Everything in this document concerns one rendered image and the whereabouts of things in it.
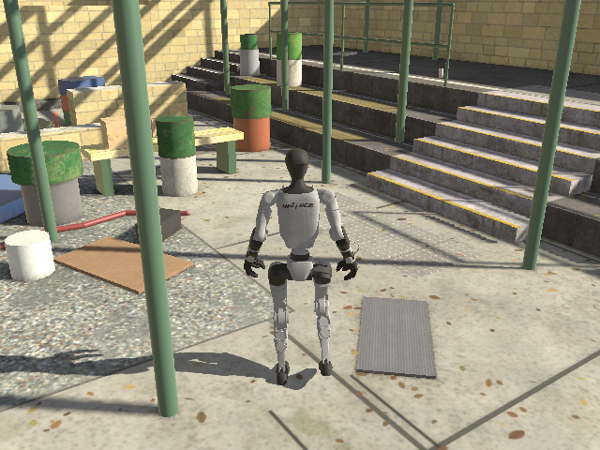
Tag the right robot forearm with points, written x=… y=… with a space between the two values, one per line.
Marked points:
x=345 y=248

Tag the robot right upper arm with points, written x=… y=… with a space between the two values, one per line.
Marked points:
x=328 y=197

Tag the humanoid robot head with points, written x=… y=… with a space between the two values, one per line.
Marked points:
x=297 y=164

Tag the right robot hand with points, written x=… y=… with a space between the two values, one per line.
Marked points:
x=347 y=266

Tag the robot left upper arm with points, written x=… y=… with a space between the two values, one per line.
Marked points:
x=269 y=198

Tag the left robot hand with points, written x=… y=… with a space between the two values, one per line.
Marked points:
x=257 y=264

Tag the left robot forearm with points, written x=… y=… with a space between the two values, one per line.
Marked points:
x=253 y=248

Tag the robot right shin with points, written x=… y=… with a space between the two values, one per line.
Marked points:
x=324 y=330

